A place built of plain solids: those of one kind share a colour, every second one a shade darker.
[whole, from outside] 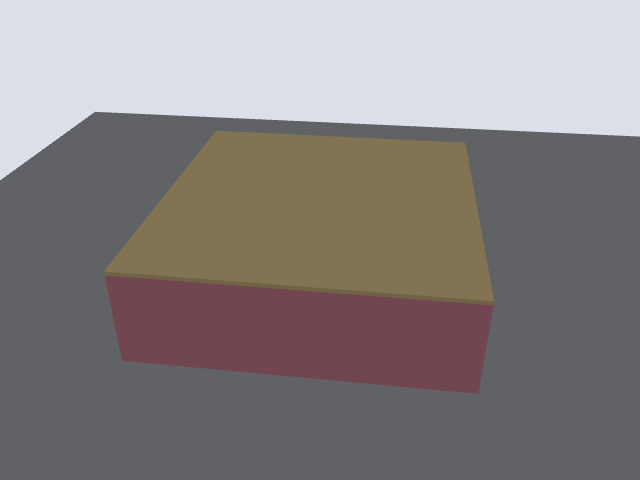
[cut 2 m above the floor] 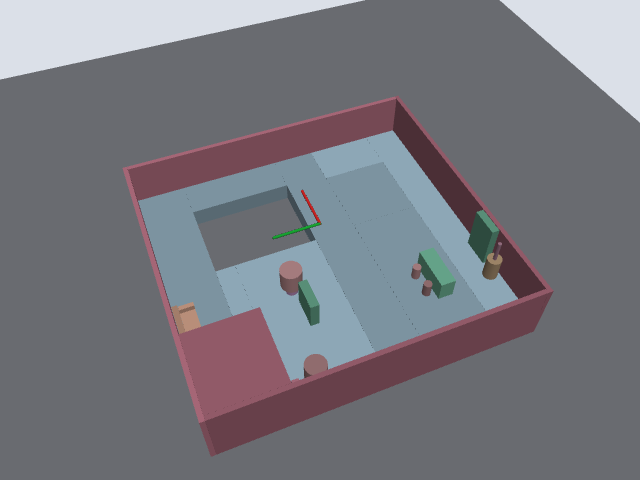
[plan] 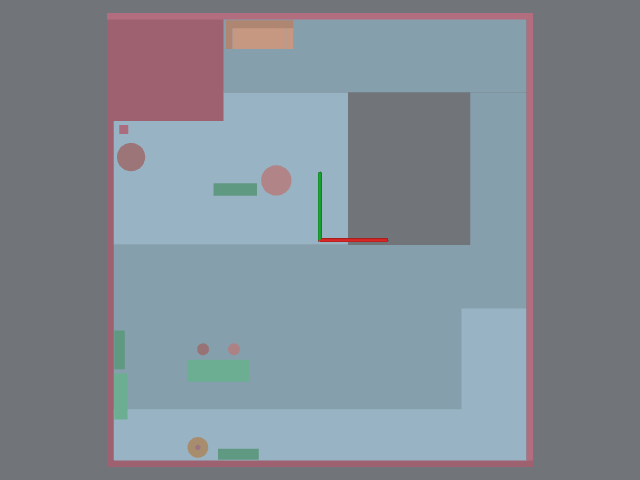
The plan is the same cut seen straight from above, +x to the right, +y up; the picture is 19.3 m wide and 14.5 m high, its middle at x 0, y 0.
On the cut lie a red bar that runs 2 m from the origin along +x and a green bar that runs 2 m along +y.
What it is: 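A home; one open living floor with 2 sunken areas, their rims bare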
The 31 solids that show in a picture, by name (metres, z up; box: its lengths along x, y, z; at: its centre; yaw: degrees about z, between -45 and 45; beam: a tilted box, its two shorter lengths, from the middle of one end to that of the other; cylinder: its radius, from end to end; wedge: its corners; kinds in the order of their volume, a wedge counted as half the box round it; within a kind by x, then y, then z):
{
 "floor_1": {"box": [7.08, 3.74, 0.92], "at": [-2.69, 1.72, 0.41]},
 "floor_2": {"box": [7.23, 3.04, 0.92], "at": [-2.62, -3.59, 0.41]},
 "floor_3": {"box": [3.77, 0.86, 0.92], "at": [-1.03, 4.03, 0.41]},
 "floor_4": {"box": [12.47, 1.55, 0.92], "at": [0.0, -5.89, 0.41]},
 "floor_5": {"box": [12.47, 1.92, 0.92], "at": [0.0, -1.11, 0.41]},
 "floor_6": {"box": [9.15, 2.2, 0.92], "at": [1.66, 5.56, 0.41]},
 "floor_7": {"box": [3.28, 3.04, 0.92], "at": [2.63, -3.59, 0.41]},
 "floor_8": {"box": [1.96, 3.04, 0.92], "at": [5.25, -3.59, 0.41]},
 "floor_9": {"box": [1.7, 4.61, 0.92], "at": [5.39, 2.16, 0.41]},
 "wall_1": {"box": [0.2, 13.32, 3.8], "at": [-6.33, 0.0, 1.85]},
 "wall_2": {"box": [3.32, 3.06, 3.8], "at": [-4.58, 5.13, 1.85]},
 "wall_3": {"box": [12.87, 0.2, 3.8], "at": [0.0, -6.76, 1.85]},
 "wall_4": {"box": [12.87, 0.2, 3.8], "at": [0.0, 6.76, 1.85]},
 "wall_5": {"box": [0.2, 13.32, 3.8], "at": [6.33, 0.0, 1.85]},
 "roof_1": {"box": [12.87, 13.72, 0.16], "at": [0.0, 0.0, 3.83]},
 "case_1": {"box": [0.32, 1.17, 0.75], "at": [-6.06, -3.32, 1.25]},
 "case_2": {"box": [0.4, 1.39, 0.65], "at": [-6.01, -4.73, 1.19]},
 "case_3": {"box": [1.87, 0.66, 0.92], "at": [-3.06, -3.95, 1.33]},
 "case_4": {"box": [1.32, 0.38, 1.28], "at": [-2.56, 1.53, 1.51]},
 "case_5": {"box": [1.24, 0.34, 2.02], "at": [-2.47, -6.47, 1.88]},
 "bush_1": {"cylinder": 0.43, "from": [-5.71, 2.5, 1.43], "to": [-5.71, 2.5, 2.49]},
 "bush_2": {"cylinder": 0.46, "from": [-1.32, 1.8, 1.37], "to": [-1.32, 1.8, 2.29]},
 "sofa_1": {"box": [0.2, 0.63, 0.7], "at": [-2.75, 6.08, 1.22]},
 "sofa_2": {"box": [1.65, 0.63, 0.46], "at": [-1.82, 6.08, 1.1]},
 "sofa_3": {"box": [2.04, 0.24, 0.81], "at": [-1.82, 6.52, 1.27]},
 "sofa_4": {"box": [0.2, 0.63, 0.7], "at": [-0.9, 6.08, 1.22]},
 "stove_1": {"cylinder": 0.31, "from": [-3.69, -6.27, 0.87], "to": [-3.69, -6.27, 1.9]},
 "stool_1": {"cylinder": 0.18, "from": [-3.53, -3.3, 0.87], "to": [-3.53, -3.3, 1.51]},
 "stool_2": {"cylinder": 0.18, "from": [-2.6, -3.3, 0.87], "to": [-2.6, -3.3, 1.51]},
 "totem_1": {"box": [0.27, 0.27, 1.3], "at": [-5.93, 3.34, 1.52]},
 "flue_1": {"cylinder": 0.08, "from": [-3.69, -6.27, 1.9], "to": [-3.69, -6.27, 3.75]}
}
